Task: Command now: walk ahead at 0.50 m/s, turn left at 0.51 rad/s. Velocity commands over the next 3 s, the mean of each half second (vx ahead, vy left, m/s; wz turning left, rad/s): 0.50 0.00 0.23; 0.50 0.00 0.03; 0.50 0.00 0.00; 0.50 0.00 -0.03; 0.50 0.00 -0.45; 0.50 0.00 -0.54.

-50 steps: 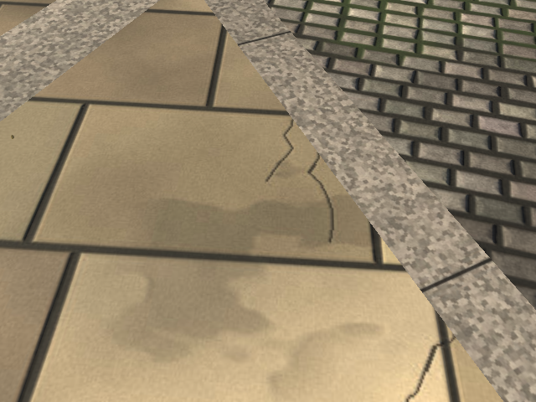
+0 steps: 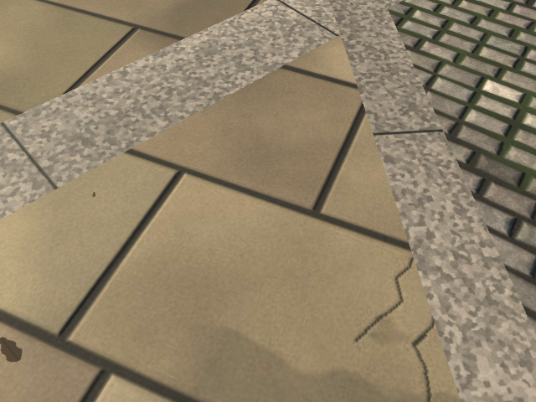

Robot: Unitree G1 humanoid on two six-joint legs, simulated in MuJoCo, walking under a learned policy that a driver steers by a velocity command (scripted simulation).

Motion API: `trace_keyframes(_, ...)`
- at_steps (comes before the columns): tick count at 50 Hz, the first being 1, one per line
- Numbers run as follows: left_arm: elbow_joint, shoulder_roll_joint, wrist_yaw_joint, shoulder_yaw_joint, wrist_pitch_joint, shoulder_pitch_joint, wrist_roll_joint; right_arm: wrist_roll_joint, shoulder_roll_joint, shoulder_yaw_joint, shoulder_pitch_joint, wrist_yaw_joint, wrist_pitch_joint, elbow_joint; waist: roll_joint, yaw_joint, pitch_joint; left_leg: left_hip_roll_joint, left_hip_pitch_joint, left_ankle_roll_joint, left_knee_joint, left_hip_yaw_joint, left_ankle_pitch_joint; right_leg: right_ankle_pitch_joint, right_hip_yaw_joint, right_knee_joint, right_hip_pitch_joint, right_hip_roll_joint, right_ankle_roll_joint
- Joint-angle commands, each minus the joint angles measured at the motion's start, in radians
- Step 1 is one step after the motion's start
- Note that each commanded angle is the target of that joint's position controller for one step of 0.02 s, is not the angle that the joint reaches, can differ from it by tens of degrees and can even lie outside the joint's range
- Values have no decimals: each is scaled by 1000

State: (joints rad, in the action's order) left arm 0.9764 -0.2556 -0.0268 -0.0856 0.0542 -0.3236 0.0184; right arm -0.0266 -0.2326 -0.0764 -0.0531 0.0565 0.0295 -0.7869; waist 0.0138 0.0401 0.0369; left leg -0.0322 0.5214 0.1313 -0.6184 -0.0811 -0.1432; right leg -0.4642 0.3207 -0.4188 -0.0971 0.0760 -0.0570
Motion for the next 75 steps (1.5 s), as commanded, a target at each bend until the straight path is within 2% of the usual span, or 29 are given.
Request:
trace_keyframes(1, -94, -118, -1, -10, 12, 42, -32, -3, -296, -107, -379, -35, -2, -38, 134, -190, -228, -111, -674, 129, 78, 292, 45, 440, -54, -709, 443, 97, 64)
trace_keyframes(2, -140, -26, 16, 22, 53, -24, -20, 5, -336, -100, -345, -30, 15, -7, 260, -95, -377, -320, -912, 327, 275, 882, -151, -141, -264, -987, 774, -105, 29)
trace_keyframes(3, -144, -119, 29, 3, 88, 100, 28, 15, -234, -69, -371, -22, 26, -16, 93, -161, -347, -313, -893, 261, 352, 831, -131, -85, -396, -1021, 874, -56, 56)
trace_keyframes(4, -153, -126, 33, 0, 99, 139, 47, 16, -191, -58, -331, -22, 36, -23, 75, -142, -228, -286, -783, 216, 338, 662, -54, 1, -379, -971, 912, -10, 84)
trace_keyframes(5, -136, -119, 23, -1, 99, 145, 28, 12, -157, -45, -241, -22, 43, -4, -9, -97, -154, -242, -622, 176, 334, 529, 56, 84, -379, -890, 852, 45, 89)
trace_keyframes(7, -113, -128, 19, -14, 72, 117, 1, 28, -100, -24, -152, -28, 50, 16, 15, -36, -111, -180, -431, 142, 370, 388, 188, 161, -385, -786, 716, 94, 83)
trace_keyframes(12, -136, -88, 14, -8, 32, 193, -20, 20, -151, -31, -229, -53, 65, -24, 16, -41, -45, -149, -384, 130, 444, 264, 343, 333, -357, -563, 776, 89, 32)
trace_keyframes(18, -176, -57, 36, 9, 44, 363, -8, 19, -150, -23, -303, -67, 58, -66, 52, -105, 12, -118, -430, 71, 470, 190, 219, 614, -322, -217, 768, 30, 45)
trace_keyframes(24, -221, -74, 72, 18, 64, 442, 0, 13, -163, -28, -362, -75, 40, -120, 65, -111, 48, -208, -623, 62, 386, 215, 314, 499, -321, -86, 805, -5, 103)
trace_keyframes(26, -205, -109, 76, 5, 67, 361, -2, 14, -186, -34, -330, -79, 34, -116, 94, -59, -8, -206, -644, 38, 300, 203, 562, 421, -290, -78, 665, -49, 135)
trace_keyframes(28, -129, -179, 64, -29, 63, 90, -11, 16, -178, -25, -291, -76, 26, -107, 79, 77, -181, -127, -536, -8, -15, 144, 727, 456, -278, -81, 262, -69, 194)
trace_keyframes(29, -102, -253, 57, -45, 60, -75, -24, 40, -124, -4, -349, -74, 31, -95, -75, 95, -341, -39, -267, -46, -354, 110, 354, 458, -543, -123, -89, 150, 283)
trace_keyframes(30, -74, -254, 67, -42, 57, -122, -19, 19, -14, 25, -470, -59, 52, -112, -325, 40, -456, 128, 70, -94, -645, 172, -415, 221, -1018, 42, -342, 325, 417)
trace_keyframes(31, -77, -168, 65, -19, 57, -90, -1, -6, -131, 3, -370, -55, 70, -108, -210, 78, -363, 70, 181, -72, -738, 251, -424, 61, -1018, 114, -286, 284, 362)
trace_keyframes(32, -97, -137, 60, -8, 56, 10, -1, -21, -168, -6, -261, -54, 80, -70, -149, 64, -209, 14, 233, -62, -725, 208, -323, 88, -871, 139, -130, 257, 318)
trace_keyframes(34, -120, -103, 61, 7, 58, 128, -25, 3, -153, -12, -203, -65, 77, -61, -43, -2, -80, -69, 144, -67, -618, 174, -181, 285, -691, 194, 154, 196, 296)
trace_keyframes(38, -98, -107, 58, 12, 66, 121, -24, 11, -95, -10, -242, -72, 43, -68, -86, -56, -48, -118, 75, -95, -476, 155, -114, 417, -538, 281, 287, 146, 302)
trace_keyframes(46, -52, -151, 27, 5, 47, -2, -7, 17, -64, 6, 25, -58, 53, 4, -69, 20, 6, -78, 114, -134, -27, 91, 253, 499, -379, 307, 225, 93, 251)
trace_keyframes(51, -11, -164, 24, -2, 22, -72, -1, 6, -77, 13, 139, -29, 66, 52, -79, 45, 41, -50, 146, -106, 93, 90, 176, 537, -400, 234, 61, 167, 247)
trace_keyframes(54, -15, -188, 17, -11, 8, -34, 2, 6, -127, -4, 48, -19, 75, 38, -110, -30, -18, -5, -12, -61, 132, 61, 73, 789, -394, 110, 12, 183, 216)
trace_keyframes(55, -21, -180, 16, -7, 3, -12, 3, 10, -161, -24, -84, -23, 76, -3, -102, -101, -97, 26, -194, -35, 155, 33, 87, 922, -358, -36, 40, 141, 193)
trace_keyframes(56, -38, -148, 15, 7, 2, -9, -7, 20, -221, -48, -269, -32, 75, -54, -59, -170, -230, -48, -489, 13, 111, 109, 117, 828, -319, -275, 189, 88, 161)
trace_keyframes(57, -55, -41, 24, 40, 21, -119, -17, 34, -323, -73, -393, -38, 69, -79, 163, -146, -384, -305, -902, 168, 137, 539, -4, 420, -267, -679, 607, -71, 86)
trace_keyframes(58, -42, -53, 30, 42, 46, -108, -8, 21, -257, -51, -409, -35, 65, -85, 239, -156, -445, -371, -955, 210, 287, 807, -102, -112, -401, -844, 772, -128, 86)
trace_keyframes(59, -67, -145, 37, 17, 62, -17, 20, 15, -201, -31, -334, -36, 66, -76, 173, -153, -300, -332, -843, 156, 306, 684, -165, -78, -435, -917, 866, -62, 106)
trace_keyframes(61, -91, -143, 31, 13, 65, 85, 14, 26, -141, -10, -183, -34, 67, -48, 50, -97, -115, -255, -539, 105, 371, 452, -58, 95, -383, -819, 832, 31, 114)
trace_keyframes(62, -87, -134, 26, 6, 53, 71, 5, 35, -116, -2, -146, -31, 72, -44, 70, -59, -85, -224, -441, 91, 404, 389, -2, 147, -391, -760, 765, 62, 111)
trace_keyframes(66, -90, -83, 20, 10, 15, 66, -7, 31, -144, -8, -162, -35, 84, -72, 63, -20, -42, -191, -327, 109, 489, 269, 108, 257, -377, -633, 730, 82, 78)
trace_keyframes(75, -178, -51, 43, 26, 28, 357, -5, 14, -177, -11, -315, -63, 66, -148, 42, -109, 29, -167, -441, 64, 498, 140, 141, 577, -323, -179, 752, 23, 58)
